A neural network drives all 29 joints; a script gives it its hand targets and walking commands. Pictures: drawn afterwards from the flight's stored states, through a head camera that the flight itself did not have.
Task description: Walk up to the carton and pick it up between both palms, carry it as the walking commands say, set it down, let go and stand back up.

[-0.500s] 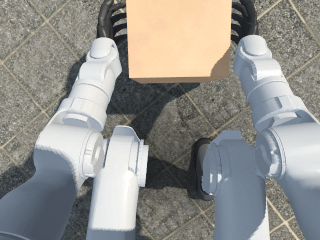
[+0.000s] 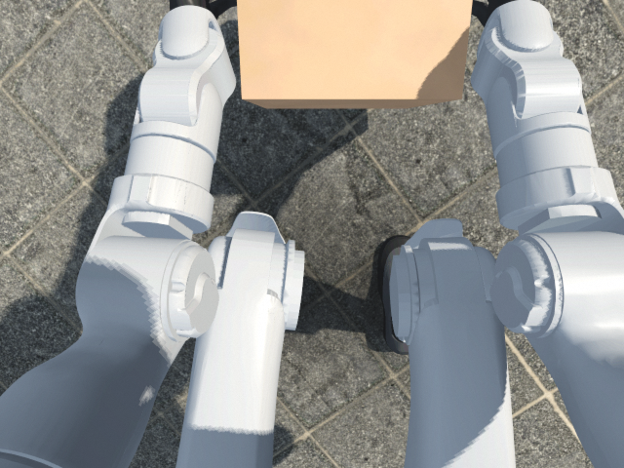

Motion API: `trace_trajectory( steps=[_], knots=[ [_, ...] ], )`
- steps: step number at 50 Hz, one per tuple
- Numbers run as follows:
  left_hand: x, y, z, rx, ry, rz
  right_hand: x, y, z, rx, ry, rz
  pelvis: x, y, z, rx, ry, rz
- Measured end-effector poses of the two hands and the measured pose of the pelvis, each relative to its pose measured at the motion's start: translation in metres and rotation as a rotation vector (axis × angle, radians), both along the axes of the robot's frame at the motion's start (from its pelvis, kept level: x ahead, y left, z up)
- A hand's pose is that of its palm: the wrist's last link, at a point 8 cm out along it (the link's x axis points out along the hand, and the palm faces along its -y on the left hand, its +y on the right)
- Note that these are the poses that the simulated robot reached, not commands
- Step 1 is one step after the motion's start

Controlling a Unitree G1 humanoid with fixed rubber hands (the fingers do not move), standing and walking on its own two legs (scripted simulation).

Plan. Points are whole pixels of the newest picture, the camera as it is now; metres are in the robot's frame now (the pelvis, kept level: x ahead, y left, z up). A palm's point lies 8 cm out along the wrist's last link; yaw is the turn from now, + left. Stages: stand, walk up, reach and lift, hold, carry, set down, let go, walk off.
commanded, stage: reach and lift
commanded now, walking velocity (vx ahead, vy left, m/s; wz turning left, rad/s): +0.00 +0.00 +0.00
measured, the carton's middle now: (344, 22) +0.55 +0.00 -0.22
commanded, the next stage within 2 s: none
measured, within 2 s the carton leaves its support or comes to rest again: neither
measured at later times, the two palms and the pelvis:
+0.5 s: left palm (178, 4) +0.51 +0.14 -0.08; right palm (545, 4) +0.52 -0.14 -0.09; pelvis -0.01 +0.00 +0.03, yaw +0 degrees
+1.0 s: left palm out of the picture +0.50 +0.14 -0.02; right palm out of the picture +0.51 -0.14 -0.03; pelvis -0.02 +0.00 +0.08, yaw -1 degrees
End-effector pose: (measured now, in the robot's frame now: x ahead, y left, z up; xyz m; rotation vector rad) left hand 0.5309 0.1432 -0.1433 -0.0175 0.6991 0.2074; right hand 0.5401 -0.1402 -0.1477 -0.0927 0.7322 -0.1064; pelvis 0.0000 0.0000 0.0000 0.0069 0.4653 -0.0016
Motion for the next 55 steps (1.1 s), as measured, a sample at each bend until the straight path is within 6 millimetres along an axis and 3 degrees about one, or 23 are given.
trace_trajectory(
  steps=[16,55],
  knots=[
    [-0.013,-0.002,0.033,-0.026,-0.04,0.027,-0.015,-0.001,0.029,0.009,-0.017,-0.027,-0.01,0.003,0.02,-0.006,-0.032,0.001],
    [-0.037,-0.009,0.142,-0.032,-0.088,0.051,-0.038,-0.006,0.138,0.007,-0.047,-0.059,-0.021,-0.002,0.091,-0.003,-0.113,-0.013]
  ],
)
